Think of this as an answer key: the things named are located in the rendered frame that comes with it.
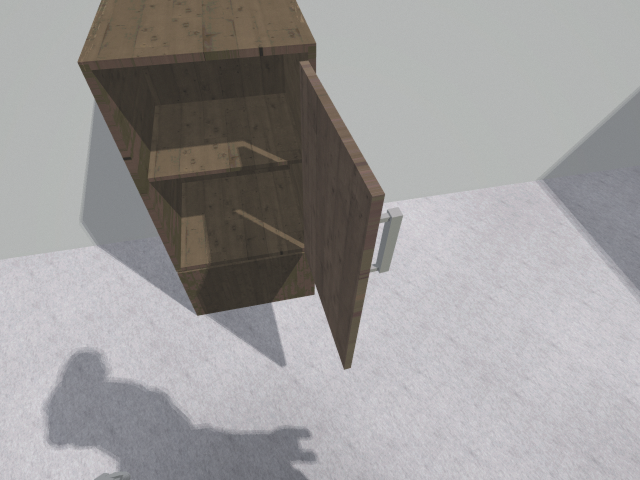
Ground cupboard door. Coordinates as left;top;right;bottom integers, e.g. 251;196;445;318
299;61;385;370

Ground handle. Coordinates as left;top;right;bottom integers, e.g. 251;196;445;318
370;207;403;273

